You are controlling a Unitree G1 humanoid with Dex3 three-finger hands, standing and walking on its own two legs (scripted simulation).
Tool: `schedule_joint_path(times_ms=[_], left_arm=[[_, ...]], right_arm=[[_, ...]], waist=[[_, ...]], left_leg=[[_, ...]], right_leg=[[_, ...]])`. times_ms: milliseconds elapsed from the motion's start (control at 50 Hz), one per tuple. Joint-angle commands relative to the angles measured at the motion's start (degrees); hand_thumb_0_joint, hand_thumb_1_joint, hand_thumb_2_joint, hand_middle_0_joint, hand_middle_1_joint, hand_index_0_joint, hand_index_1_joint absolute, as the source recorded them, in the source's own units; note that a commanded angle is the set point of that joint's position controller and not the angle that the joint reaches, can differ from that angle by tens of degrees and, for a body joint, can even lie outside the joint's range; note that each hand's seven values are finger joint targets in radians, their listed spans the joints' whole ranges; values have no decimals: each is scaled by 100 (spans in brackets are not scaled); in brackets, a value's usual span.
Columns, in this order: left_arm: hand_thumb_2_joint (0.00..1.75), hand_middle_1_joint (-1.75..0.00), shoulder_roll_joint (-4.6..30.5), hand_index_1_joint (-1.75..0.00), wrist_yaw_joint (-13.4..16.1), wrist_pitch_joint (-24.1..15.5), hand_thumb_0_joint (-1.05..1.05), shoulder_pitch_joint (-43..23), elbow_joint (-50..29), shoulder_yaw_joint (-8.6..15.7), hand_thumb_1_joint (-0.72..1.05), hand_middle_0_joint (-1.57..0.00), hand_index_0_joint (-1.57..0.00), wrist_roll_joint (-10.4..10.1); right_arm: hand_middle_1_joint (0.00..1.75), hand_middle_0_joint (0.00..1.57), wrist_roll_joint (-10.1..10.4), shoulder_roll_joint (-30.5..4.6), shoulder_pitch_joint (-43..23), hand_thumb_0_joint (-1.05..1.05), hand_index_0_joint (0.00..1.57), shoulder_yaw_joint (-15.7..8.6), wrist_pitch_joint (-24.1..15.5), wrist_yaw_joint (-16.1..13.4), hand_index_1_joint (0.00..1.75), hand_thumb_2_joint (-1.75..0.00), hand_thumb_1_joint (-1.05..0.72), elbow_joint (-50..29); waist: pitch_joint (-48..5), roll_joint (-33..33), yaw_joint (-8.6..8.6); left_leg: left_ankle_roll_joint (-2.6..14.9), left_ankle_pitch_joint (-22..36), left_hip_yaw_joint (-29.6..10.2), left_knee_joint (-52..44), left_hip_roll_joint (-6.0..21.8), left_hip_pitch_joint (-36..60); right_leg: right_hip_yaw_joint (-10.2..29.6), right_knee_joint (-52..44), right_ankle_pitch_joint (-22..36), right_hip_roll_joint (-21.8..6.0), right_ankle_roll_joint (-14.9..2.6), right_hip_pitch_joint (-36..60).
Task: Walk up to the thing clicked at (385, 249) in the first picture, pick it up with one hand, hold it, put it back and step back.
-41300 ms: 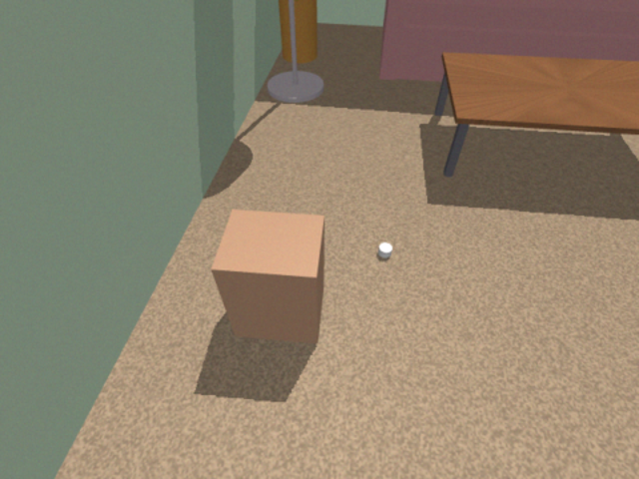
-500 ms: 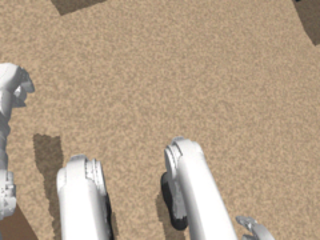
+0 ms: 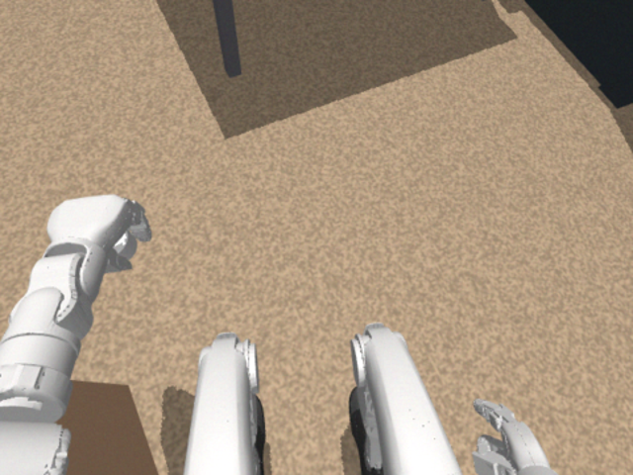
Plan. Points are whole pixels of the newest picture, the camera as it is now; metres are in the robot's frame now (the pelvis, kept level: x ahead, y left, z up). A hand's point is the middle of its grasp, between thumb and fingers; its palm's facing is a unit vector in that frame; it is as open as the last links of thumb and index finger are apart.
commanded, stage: lift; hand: left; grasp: from above
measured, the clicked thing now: (112, 243) +0.44 +0.28 -0.10
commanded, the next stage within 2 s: hold in 0.86 s
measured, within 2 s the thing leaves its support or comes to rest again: neither
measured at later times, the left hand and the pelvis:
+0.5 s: hand (50, 235) +0.37 +0.24 +0.10, palm faces -0.43 -0.09 -0.90, open 6.3 cm; pelvis +0.04 +0.00 +0.17, yaw +2 degrees
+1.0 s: hand (14, 169) +0.39 +0.23 +0.17, palm faces -0.44 -0.09 -0.89, open 6.1 cm; pelvis +0.08 +0.00 +0.24, yaw +2 degrees
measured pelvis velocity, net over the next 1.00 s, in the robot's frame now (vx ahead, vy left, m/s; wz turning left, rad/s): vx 0.08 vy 0.00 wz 0.03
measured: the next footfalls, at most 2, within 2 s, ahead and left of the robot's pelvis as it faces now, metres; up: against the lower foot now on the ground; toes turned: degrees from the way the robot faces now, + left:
none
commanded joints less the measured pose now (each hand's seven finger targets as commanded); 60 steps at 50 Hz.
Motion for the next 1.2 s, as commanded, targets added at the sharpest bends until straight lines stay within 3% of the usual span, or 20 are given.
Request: schedule_joint_path(times_ms=[0,40,160,180,240,280,320,380,420,460,540,640,760,800,820,960,980,1040,1100,1180], left_arm=[[33,-63,1355,-54,203,138,0,-1218,-1317,524,66,-89,-98,-44],[33,-63,1307,-54,209,193,0,-1010,-1423,536,67,-90,-98,-103],[30,-61,807,-52,227,158,0,-632,-1296,221,63,-88,-97,-77],[30,-64,928,-54,261,138,0,-635,-1294,326,61,-86,-95,-83],[28,-64,634,-55,334,71,0,-566,-1250,102,63,-86,-96,-85],[29,-65,563,-56,399,60,0,-284,-1122,120,61,-85,-95,-117],[28,-64,512,-54,499,40,0,-416,-1080,99,64,-87,-97,-36],[27,-64,338,-54,676,63,0,-364,-883,-16,67,-89,-99,101],[32,-68,458,-58,804,101,0,-492,-815,88,67,-89,-98,159],[33,-69,242,-59,882,150,0,-604,-673,-99,68,-90,-99,171],[35,-68,222,-58,953,231,0,-674,-449,-144,69,-91,-100,168],[38,-68,38,-59,917,389,0,-419,-293,-238,67,-90,-99,63],[38,-65,-46,-57,803,410,0,-273,-270,-302,67,-92,-100,2],[39,-65,90,-57,786,379,0,-309,-378,-207,66,-92,-100,40],[40,-65,-93,-57,770,377,0,-208,-335,-323,66,-92,-100,45],[40,-67,29,-58,806,323,0,-286,-684,-231,66,-90,-98,153],[39,-66,-28,-58,796,320,0,-314,-659,-280,63,-88,-97,164],[39,-65,9,-57,694,297,0,-326,-661,-308,62,-88,-96,206],[42,-68,3,-60,570,286,0,-296,-869,-332,65,-90,-98,151],[41,-69,-62,-60,456,293,0,-156,-901,-359,68,-91,-100,101]], right_arm=[[30,20,74,-1027,564,0,20,-433,-181,-176,30,-90,-90,-339],[30,20,91,-981,482,0,20,-425,-218,-214,30,-90,-90,-324],[30,20,147,-867,469,0,20,-396,-431,-345,30,-90,-90,-213],[30,20,149,-857,468,0,20,-408,-471,-366,30,-90,-91,-186],[30,20,164,-782,491,0,20,-403,-588,-402,30,-90,-91,-156],[30,20,169,-772,495,0,20,-421,-661,-414,30,-90,-91,-129],[30,20,170,-790,478,0,20,-438,-707,-415,30,-90,-91,-101],[30,20,196,-751,504,0,20,-450,-731,-417,30,-90,-91,-44],[30,20,188,-761,576,0,20,-452,-742,-426,30,-90,-91,19],[30,20,179,-747,609,0,20,-459,-748,-420,30,-90,-91,60],[30,20,173,-763,647,0,20,-506,-759,-422,30,-90,-90,153],[30,20,184,-761,729,0,20,-536,-738,-394,30,-90,-90,150],[30,20,204,-738,717,0,20,-543,-697,-381,30,-90,-90,83],[30,20,204,-751,702,0,20,-554,-683,-383,30,-90,-90,57],[30,20,210,-720,685,0,20,-546,-673,-376,30,-90,-90,31],[30,20,221,-741,611,0,20,-574,-627,-367,30,-90,-90,37],[30,20,217,-732,605,0,20,-567,-620,-367,30,-90,-90,58],[30,20,237,-756,555,0,20,-577,-595,-366,30,-90,-90,38],[30,20,245,-773,485,0,20,-592,-574,-355,30,-90,-90,-8],[30,20,250,-776,433,0,20,-588,-542,-350,30,-90,-90,-36]], waist=[[-3301,668,1],[-3096,558,32],[-2245,343,-49],[-2225,301,1],[-1999,170,-27],[-1854,137,20],[-1768,319,59],[-1720,196,78],[-1720,231,73],[-1604,197,70],[-1577,188,117],[-1582,49,225],[-1254,-157,230],[-1248,-93,296],[-1204,-127,275],[-1279,-2,360],[-1163,-6,310],[-1027,-145,309],[-1177,-79,398],[-1038,-148,392]], left_leg=[[109,129,61,-2391,-45,3526],[106,164,80,-2664,-36,3745],[81,130,60,-3487,-30,4312],[85,179,85,-3596,-38,4450],[85,347,222,-3884,-99,4732],[72,381,223,-4129,-101,4910],[34,245,151,-4483,-81,5227],[11,591,231,-4722,-111,5592],[6,895,285,-4858,-126,5821],[-14,948,265,-5113,-121,6108],[-38,1368,280,-5476,-89,6613],[-28,2218,365,-5760,-118,7063],[0,2400,430,-6140,-155,7317],[-6,2440,440,-6284,-161,7463],[-1,2461,450,-6336,-163,7524],[-56,2841,436,-6699,-155,8091],[-52,2799,442,-6721,-161,8071],[-20,2705,497,-6818,-196,8070],[-41,2875,518,-6945,-193,8343],[-38,3089,521,-7023,-179,8459]], right_leg=[[-256,-1999,579,172,-401,2276],[-218,-2292,584,172,-394,2573],[-105,-3097,579,177,-396,3257],[-70,-3292,592,172,-394,3454],[38,-3835,634,158,-395,3916],[97,-4118,577,159,-384,4211],[91,-4273,547,168,-385,4322],[127,-4619,778,181,-399,4703],[144,-4819,1033,191,-374,5004],[120,-4960,1147,190,-377,5115],[128,-5292,1536,190,-368,5522],[134,-5627,2291,187,-341,6239],[177,-6065,2500,161,-308,6697],[190,-6183,2507,158,-315,6806],[189,-6237,2528,158,-318,6840],[153,-6464,2768,171,-341,7171],[175,-6527,2755,174,-333,7166],[233,-6699,2729,150,-310,7278],[216,-6778,2826,151,-322,7493],[195,-6861,3003,168,-319,7590]])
